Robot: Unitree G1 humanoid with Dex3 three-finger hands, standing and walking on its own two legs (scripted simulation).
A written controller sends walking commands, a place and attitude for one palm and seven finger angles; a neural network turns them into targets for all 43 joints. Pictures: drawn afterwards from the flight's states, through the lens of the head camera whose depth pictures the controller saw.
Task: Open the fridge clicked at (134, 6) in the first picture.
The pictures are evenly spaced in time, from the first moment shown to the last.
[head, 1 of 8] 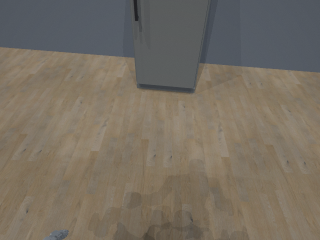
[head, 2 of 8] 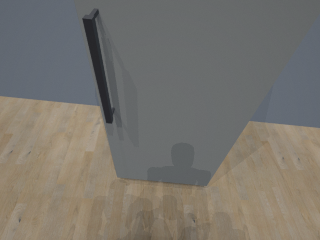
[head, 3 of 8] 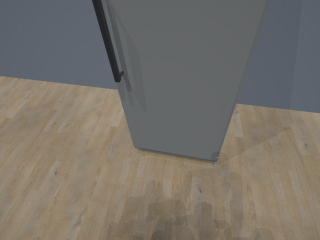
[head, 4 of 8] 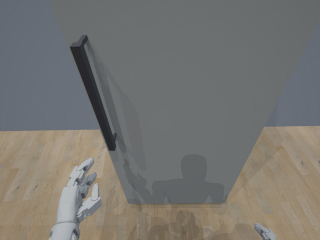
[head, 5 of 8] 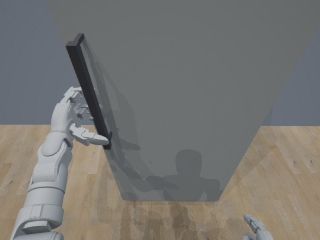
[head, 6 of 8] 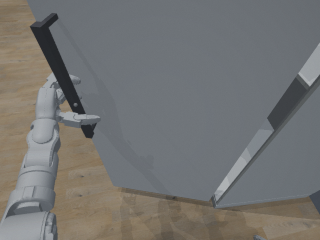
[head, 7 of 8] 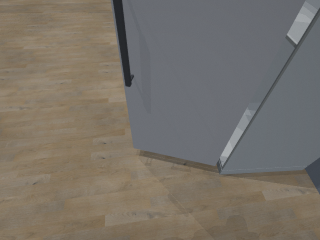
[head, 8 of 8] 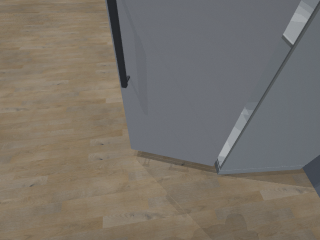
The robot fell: no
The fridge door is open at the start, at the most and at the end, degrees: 0 82 73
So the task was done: yes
